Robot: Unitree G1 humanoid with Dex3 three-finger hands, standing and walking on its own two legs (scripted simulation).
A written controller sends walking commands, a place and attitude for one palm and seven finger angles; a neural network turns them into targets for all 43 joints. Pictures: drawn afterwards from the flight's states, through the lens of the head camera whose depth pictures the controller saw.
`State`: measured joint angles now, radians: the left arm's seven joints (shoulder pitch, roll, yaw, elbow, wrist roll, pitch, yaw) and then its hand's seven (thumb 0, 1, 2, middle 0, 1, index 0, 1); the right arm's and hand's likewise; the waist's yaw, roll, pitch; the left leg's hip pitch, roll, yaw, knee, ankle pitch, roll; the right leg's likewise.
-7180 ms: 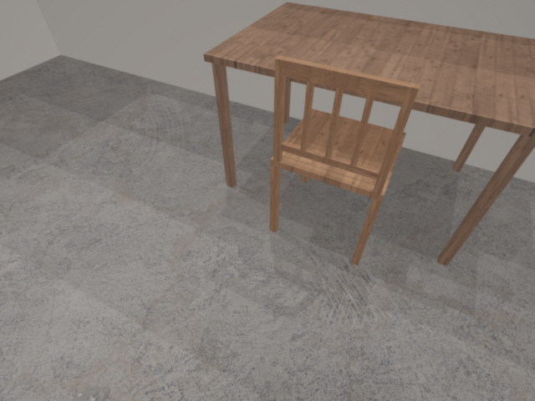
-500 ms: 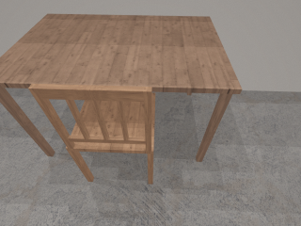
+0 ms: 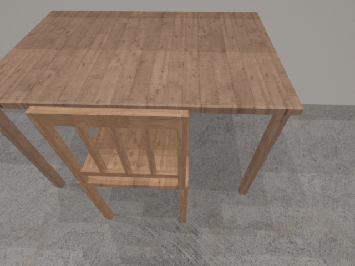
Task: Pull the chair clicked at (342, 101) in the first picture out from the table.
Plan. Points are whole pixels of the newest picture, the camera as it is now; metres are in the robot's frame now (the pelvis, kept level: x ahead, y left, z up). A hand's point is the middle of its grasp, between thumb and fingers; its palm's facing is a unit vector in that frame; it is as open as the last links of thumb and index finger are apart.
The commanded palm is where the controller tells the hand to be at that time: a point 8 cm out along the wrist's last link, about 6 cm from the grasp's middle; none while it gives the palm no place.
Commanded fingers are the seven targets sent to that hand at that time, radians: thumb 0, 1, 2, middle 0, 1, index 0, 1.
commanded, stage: come to a stop and stand still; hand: left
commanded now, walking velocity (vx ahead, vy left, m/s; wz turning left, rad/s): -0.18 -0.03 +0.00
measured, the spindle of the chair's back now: (121, 151) +0.45 +0.22 -0.10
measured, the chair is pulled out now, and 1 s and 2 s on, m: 0.00 0.00 0.00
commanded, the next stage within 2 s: look again from close up in 0.84 s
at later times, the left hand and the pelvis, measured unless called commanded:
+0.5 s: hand out of the picture +0.01 +0.19 -0.16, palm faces +0.03 -0.97 -0.23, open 7.3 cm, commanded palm none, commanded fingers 0.00 0.90 0.90 -0.20 -0.30 -0.20 -0.30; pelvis +0.00 +0.01 +0.01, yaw -1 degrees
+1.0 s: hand out of the picture +0.03 +0.21 -0.16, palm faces +0.00 -0.97 -0.23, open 7.3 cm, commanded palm none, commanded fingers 0.00 0.90 0.90 -0.20 -0.30 -0.20 -0.30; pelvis +0.01 +0.03 +0.01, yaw +0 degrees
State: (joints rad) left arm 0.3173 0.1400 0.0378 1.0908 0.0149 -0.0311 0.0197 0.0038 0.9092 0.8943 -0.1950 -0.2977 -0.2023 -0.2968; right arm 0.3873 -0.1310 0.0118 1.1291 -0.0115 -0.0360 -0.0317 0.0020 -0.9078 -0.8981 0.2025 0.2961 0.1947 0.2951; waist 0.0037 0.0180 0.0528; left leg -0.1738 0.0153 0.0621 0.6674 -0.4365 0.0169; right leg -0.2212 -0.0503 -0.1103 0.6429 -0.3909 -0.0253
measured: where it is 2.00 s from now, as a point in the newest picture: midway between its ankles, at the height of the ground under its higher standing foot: outside the picture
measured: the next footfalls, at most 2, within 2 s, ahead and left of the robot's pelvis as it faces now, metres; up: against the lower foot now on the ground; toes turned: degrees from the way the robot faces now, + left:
left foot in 0.16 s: +0.07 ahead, +0.14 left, +0.00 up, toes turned +4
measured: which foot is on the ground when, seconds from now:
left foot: up 0.00-0.14, down 0.16-1.00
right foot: down 0.00-1.00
